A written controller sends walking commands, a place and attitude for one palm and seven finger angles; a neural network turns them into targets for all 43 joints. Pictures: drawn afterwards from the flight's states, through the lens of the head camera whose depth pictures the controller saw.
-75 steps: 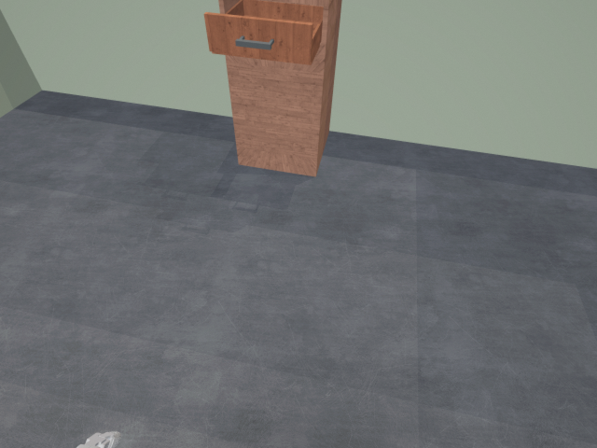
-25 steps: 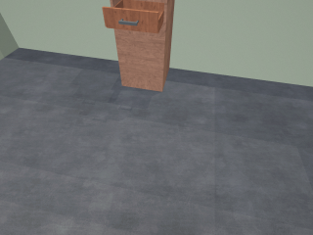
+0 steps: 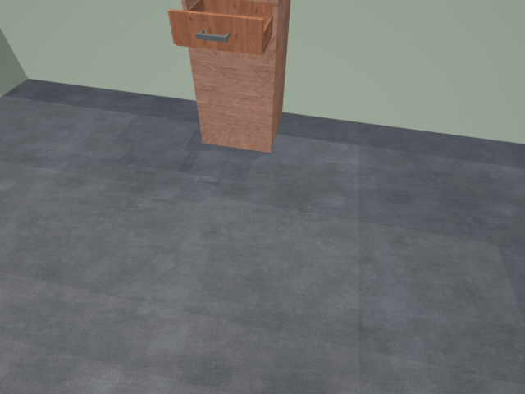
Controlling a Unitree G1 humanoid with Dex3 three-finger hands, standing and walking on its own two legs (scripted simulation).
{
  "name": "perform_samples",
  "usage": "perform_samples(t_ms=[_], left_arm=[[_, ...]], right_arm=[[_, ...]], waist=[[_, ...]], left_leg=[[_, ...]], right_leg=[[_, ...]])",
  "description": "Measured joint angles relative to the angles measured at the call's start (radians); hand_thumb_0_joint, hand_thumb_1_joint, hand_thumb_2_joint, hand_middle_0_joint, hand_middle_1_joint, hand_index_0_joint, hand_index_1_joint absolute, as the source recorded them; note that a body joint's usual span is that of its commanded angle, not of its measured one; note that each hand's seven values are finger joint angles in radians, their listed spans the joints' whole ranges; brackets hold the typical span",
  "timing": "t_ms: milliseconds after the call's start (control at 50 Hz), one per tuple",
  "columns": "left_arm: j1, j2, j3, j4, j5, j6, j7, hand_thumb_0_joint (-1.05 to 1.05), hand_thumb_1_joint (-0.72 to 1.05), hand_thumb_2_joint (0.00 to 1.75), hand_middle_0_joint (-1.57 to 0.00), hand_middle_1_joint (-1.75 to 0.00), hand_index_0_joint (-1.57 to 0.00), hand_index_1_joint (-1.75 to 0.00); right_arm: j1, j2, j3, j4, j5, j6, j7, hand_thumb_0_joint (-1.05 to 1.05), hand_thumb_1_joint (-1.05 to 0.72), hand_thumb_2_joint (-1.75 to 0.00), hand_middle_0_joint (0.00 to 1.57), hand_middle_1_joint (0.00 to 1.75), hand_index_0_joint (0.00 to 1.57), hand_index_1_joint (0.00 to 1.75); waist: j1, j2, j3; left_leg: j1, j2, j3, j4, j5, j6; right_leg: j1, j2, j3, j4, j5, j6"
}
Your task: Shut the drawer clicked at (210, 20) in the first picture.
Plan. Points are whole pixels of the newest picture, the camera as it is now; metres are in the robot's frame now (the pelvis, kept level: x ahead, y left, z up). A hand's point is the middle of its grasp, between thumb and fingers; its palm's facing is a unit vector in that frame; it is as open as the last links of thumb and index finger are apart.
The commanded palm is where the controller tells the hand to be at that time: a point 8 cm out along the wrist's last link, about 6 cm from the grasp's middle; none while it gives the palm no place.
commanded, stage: walk to a spot facing it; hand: left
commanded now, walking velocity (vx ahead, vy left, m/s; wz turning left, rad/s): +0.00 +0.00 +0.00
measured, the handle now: (213, 35) +1.37 +0.28 -0.02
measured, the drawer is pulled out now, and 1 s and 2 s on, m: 0.20 0.20 0.20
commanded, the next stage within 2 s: turn to face it in 1.54 s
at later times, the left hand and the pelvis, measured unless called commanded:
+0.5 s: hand out of the picture +0.04 +0.25 -0.19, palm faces +0.13 -0.98 -0.16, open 7.4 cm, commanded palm none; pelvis +0.08 +0.07 -0.01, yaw +8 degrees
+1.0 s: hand (158, 267) +0.41 +0.27 -0.18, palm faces +0.24 -0.96 -0.17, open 7.3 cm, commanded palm none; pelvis +0.33 +0.08 -0.03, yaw +15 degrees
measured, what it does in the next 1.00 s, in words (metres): walks ahead: right foot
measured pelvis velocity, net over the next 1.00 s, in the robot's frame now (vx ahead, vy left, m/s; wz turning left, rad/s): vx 0.33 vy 0.08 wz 0.26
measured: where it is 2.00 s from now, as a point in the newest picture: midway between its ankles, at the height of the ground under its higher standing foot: (219, 282)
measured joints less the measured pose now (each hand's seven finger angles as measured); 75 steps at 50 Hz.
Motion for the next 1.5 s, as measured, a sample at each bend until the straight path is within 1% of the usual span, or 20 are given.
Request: perform_samples(t_ms=[140,200,280,360,400,440,480,540,720,860,920,960,1000,1060,1140,1200,1280,1360,1420,1500], left_arm=[[0.013,-0.015,0.002,-0.004,0.003,0.009,0.008,0.01,0.91,0.89,-0.2,-0.3,-0.2,-0.3],[0.049,-0.041,0.008,-0.019,0.009,0.016,0.0,0.01,0.91,0.89,-0.2,-0.3,-0.2,-0.3],[0.115,-0.076,0.021,-0.037,0.014,-0.001,-0.002,0.01,0.91,0.89,-0.2,-0.3,-0.2,-0.3],[0.175,-0.093,0.03,-0.024,0.016,-0.006,-0.005,0.01,0.91,0.89,-0.2,-0.3,-0.2,-0.3],[0.197,-0.099,0.035,-0.011,0.009,0.008,-0.007,0.01,0.91,0.89,-0.2,-0.3,-0.2,-0.3],[0.208,-0.107,0.038,0.003,0.012,0.027,-0.007,0.01,0.91,0.89,-0.2,-0.3,-0.2,-0.3],[0.206,-0.114,0.043,0.012,0.017,0.027,-0.01,0.01,0.91,0.89,-0.2,-0.3,-0.2,-0.3],[0.174,-0.119,0.049,0.001,0.02,0.012,-0.017,0.01,0.91,0.89,-0.2,-0.3,-0.2,-0.3],[0.05,-0.152,0.054,-0.053,0.013,-0.001,-0.016,0.01,0.91,0.89,-0.2,-0.3,-0.2,-0.3],[-0.049,-0.18,0.048,-0.082,0.006,-0.014,-0.018,0.01,0.91,0.9,-0.2,-0.3,-0.2,-0.3],[-0.064,-0.193,0.046,-0.102,0.014,-0.05,-0.016,0.01,0.91,0.89,-0.2,-0.3,-0.2,-0.3],[-0.059,-0.196,0.047,-0.11,0.014,-0.074,-0.012,0.01,0.91,0.89,-0.2,-0.3,-0.2,-0.3],[-0.032,-0.192,0.049,-0.104,0.01,-0.08,-0.007,0.0,0.91,0.89,-0.2,-0.3,-0.2,-0.3],[0.031,-0.189,0.055,-0.071,0.009,-0.082,0.009,0.0,0.91,0.89,-0.2,-0.3,-0.2,-0.3],[0.123,-0.166,0.064,-0.024,0.011,-0.083,0.021,-0.01,0.94,0.89,-0.2,-0.3,-0.2,-0.3],[0.189,-0.163,0.056,0.011,0.012,-0.078,0.018,0.0,0.94,0.89,-0.2,-0.3,-0.2,-0.3],[0.253,-0.173,0.044,0.04,0.013,-0.076,0.014,0.0,0.93,0.89,-0.2,-0.3,-0.2,-0.3],[0.299,-0.183,0.037,0.053,0.014,-0.073,0.013,0.01,0.92,0.89,-0.2,-0.3,-0.2,-0.3],[0.335,-0.193,0.037,0.068,0.01,-0.062,0.01,0.01,0.91,0.89,-0.2,-0.3,-0.2,-0.3],[0.285,-0.194,0.04,0.066,0.002,-0.034,0.005,0.01,0.91,0.89,-0.2,-0.3,-0.2,-0.3]], right_arm=[[0.022,0.014,0.002,-0.002,-0.007,0.011,-0.001,0.0,-0.9,-0.9,0.2,0.29,0.2,0.3],[0.071,0.036,0.001,-0.008,-0.013,0.027,0.005,0.0,-0.91,-0.9,0.2,0.29,0.2,0.3],[0.139,0.074,-0.007,-0.013,-0.012,0.039,0.018,0.01,-0.91,-0.9,0.2,0.29,0.2,0.3],[0.182,0.109,-0.014,-0.034,-0.007,0.018,0.03,0.01,-0.91,-0.9,0.2,0.29,0.2,0.3],[0.198,0.122,-0.022,-0.046,-0.011,-0.005,0.025,0.01,-0.91,-0.9,0.2,0.29,0.2,0.3],[0.217,0.139,-0.027,-0.052,-0.01,-0.02,0.016,0.0,-0.91,-0.9,0.2,0.29,0.2,0.3],[0.245,0.159,-0.026,-0.049,-0.009,-0.028,0.006,0.0,-0.91,-0.9,0.2,0.29,0.2,0.3],[0.287,0.192,-0.02,-0.026,-0.006,-0.043,-0.005,0.0,-0.91,-0.9,0.2,0.29,0.2,0.3],[0.364,0.26,-0.015,0.041,0.001,-0.068,-0.023,0.0,-0.9,-0.9,0.2,0.3,0.2,0.3],[0.38,0.25,-0.022,0.053,-0.009,-0.072,-0.031,0.0,-0.9,-0.9,0.2,0.3,0.2,0.3],[0.385,0.235,-0.03,0.07,-0.004,-0.059,-0.03,0.0,-0.9,-0.9,0.2,0.3,0.2,0.3],[0.362,0.225,-0.035,0.07,0.004,-0.047,-0.024,0.0,-0.9,-0.9,0.2,0.29,0.2,0.3],[0.328,0.213,-0.044,0.061,0.003,-0.039,-0.018,0.01,-0.91,-0.9,0.2,0.29,0.2,0.3],[0.254,0.184,-0.056,0.02,-0.007,-0.027,-0.014,0.01,-0.91,-0.9,0.2,0.29,0.2,0.3],[0.154,0.155,-0.067,-0.044,-0.015,-0.016,-0.006,0.01,-0.91,-0.9,0.19,0.29,0.19,0.3],[0.091,0.146,-0.07,-0.077,-0.015,-0.008,0.006,0.0,-0.91,-0.9,0.19,0.29,0.19,0.3],[0.028,0.149,-0.062,-0.1,-0.013,-0.008,0.026,0.0,-0.91,-0.9,0.19,0.29,0.19,0.3],[-0.015,0.159,-0.05,-0.109,-0.013,-0.013,0.036,0.0,-0.91,-0.9,0.19,0.29,0.19,0.3],[-0.027,0.167,-0.043,-0.124,-0.021,-0.037,0.033,0.0,-0.91,-0.9,0.19,0.29,0.19,0.3],[-0.004,0.187,-0.034,-0.121,-0.012,-0.06,0.009,0.0,-0.91,-0.9,0.2,0.29,0.2,0.3]], waist=[[-0.004,0.003,-0.018],[-0.004,0.006,-0.043],[0.003,-0.007,-0.049],[-0.003,-0.032,-0.026],[-0.008,-0.046,-0.016],[-0.009,-0.049,-0.013],[-0.019,-0.046,-0.016],[-0.025,-0.042,-0.01],[-0.033,-0.035,0.005],[-0.071,-0.011,0.03],[-0.06,0.015,0.04],[-0.052,0.025,0.048],[-0.036,0.021,0.043],[-0.025,0.021,0.027],[-0.02,0.027,0.007],[-0.011,0.027,-0.001],[0.017,0.021,0.008],[0.056,0.012,0.028],[0.057,-0.002,0.035],[0.051,-0.018,0.057]], left_leg=[[-0.017,0.0,-0.009,0.033,-0.02,0.0],[-0.061,0.001,-0.02,0.131,-0.132,0.01],[-0.16,0.014,0.02,0.344,-0.233,0.017],[-0.164,0.03,0.071,0.256,-0.176,0.018],[-0.162,0.011,0.084,0.242,-0.107,0.039],[-0.146,-0.002,0.099,0.249,-0.124,0.064],[-0.104,-0.014,0.097,0.193,-0.124,0.076],[-0.028,-0.037,0.075,0.074,-0.086,0.083],[0.171,-0.066,0.022,-0.121,-0.087,0.085],[0.284,-0.054,0.0,-0.115,-0.204,0.059],[0.242,-0.029,-0.008,0.117,-0.308,0.047],[0.08,-0.024,-0.027,0.528,-0.297,0.05],[-0.071,-0.009,-0.015,0.812,-0.23,0.058],[-0.261,0.042,0.007,0.922,-0.125,0.051],[-0.434,0.099,0.01,0.827,-0.031,0.023],[-0.491,0.126,0.024,0.7,0.037,0.004],[-0.47,0.126,0.059,0.468,0.079,0.003],[-0.392,0.086,0.104,0.315,0.048,0.034],[-0.301,0.038,0.126,0.234,0.031,0.076],[-0.233,0.002,0.141,0.253,-0.038,0.091]], right_leg=[[-0.007,-0.001,-0.01,0.02,-0.018,0.002],[-0.014,-0.003,-0.03,0.049,-0.053,0.0],[0.016,-0.022,-0.07,0.04,-0.081,0.003],[0.045,-0.062,-0.104,0.078,-0.136,0.036],[-0.007,-0.089,-0.101,0.237,-0.231,0.03],[-0.11,-0.079,-0.071,0.473,-0.281,0.017],[-0.208,-0.072,-0.071,0.64,-0.232,0.007],[-0.318,-0.083,-0.082,0.718,-0.122,0.016],[-0.478,-0.115,-0.091,0.586,0.041,0.046],[-0.398,-0.064,-0.14,0.286,0.032,-0.004],[-0.309,-0.022,-0.166,0.222,0.083,-0.054],[-0.287,-0.023,-0.19,0.28,0.008,-0.08],[-0.227,-0.022,-0.203,0.261,-0.05,-0.085],[-0.133,-0.016,-0.216,0.17,-0.052,-0.073],[-0.033,-0.007,-0.233,0.068,-0.057,-0.07],[0.031,-0.003,-0.241,0.012,-0.071,-0.06],[0.112,-0.007,-0.258,-0.034,-0.106,-0.037],[0.182,-0.025,-0.283,-0.026,-0.176,0.001],[0.149,-0.079,-0.284,0.175,-0.276,0.022],[-0.115,-0.093,-0.128,0.761,-0.258,0.001]])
